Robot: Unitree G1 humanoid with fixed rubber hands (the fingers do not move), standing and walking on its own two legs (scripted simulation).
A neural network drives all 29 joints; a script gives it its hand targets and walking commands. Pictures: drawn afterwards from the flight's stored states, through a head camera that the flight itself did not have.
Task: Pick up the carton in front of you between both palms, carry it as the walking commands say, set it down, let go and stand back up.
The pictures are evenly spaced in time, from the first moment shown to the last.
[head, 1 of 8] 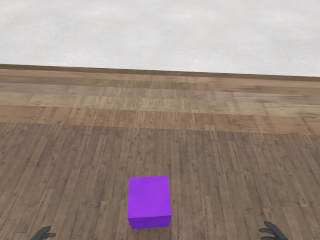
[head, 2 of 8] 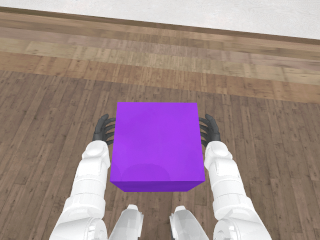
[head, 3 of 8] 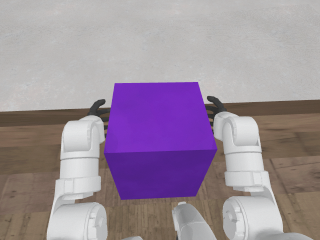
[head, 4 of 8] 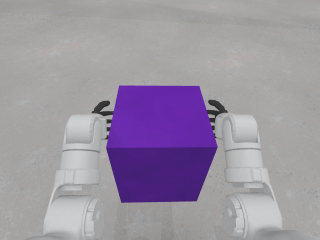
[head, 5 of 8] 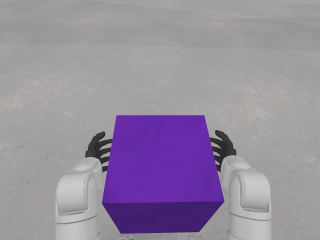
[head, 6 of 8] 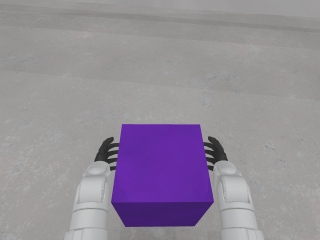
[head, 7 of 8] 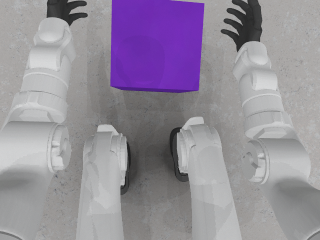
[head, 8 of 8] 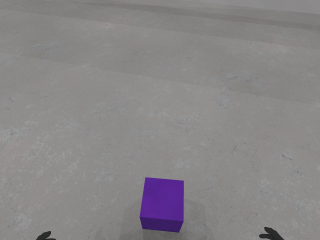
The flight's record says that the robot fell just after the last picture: no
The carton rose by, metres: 0.69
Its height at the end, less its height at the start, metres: -0.87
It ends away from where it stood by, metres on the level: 5.13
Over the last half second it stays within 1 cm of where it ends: yes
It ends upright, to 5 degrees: yes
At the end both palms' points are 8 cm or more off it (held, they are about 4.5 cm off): yes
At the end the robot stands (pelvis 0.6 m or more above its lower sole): yes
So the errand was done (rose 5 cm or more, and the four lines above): yes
